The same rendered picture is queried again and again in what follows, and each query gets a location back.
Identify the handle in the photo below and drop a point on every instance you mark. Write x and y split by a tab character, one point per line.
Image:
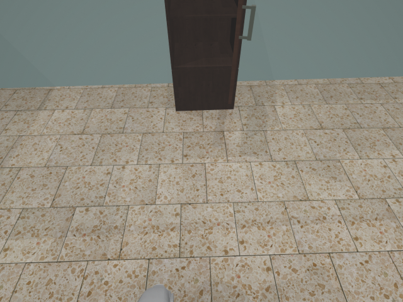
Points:
251	22

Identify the cupboard door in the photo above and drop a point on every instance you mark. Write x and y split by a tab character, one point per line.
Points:
236	48

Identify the robot left thigh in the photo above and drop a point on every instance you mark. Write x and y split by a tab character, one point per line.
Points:
157	294

